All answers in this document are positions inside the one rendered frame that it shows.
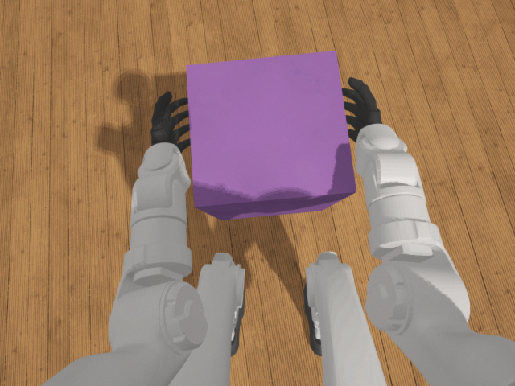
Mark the right robot foot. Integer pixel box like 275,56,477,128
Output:
304,283,322,356

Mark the robot left forearm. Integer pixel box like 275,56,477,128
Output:
109,142,192,345

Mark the robot left hand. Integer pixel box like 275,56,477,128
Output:
150,92,191,153

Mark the carton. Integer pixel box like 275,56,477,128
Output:
186,51,356,220

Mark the left robot thigh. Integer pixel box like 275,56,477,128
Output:
168,260,245,386

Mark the robot right forearm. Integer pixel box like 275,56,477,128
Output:
355,124,470,316

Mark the right robot upper arm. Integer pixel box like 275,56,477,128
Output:
365,261,515,386

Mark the left robot upper arm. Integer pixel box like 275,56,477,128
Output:
41,280,208,386

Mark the robot right hand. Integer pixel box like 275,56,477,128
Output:
342,77,382,143

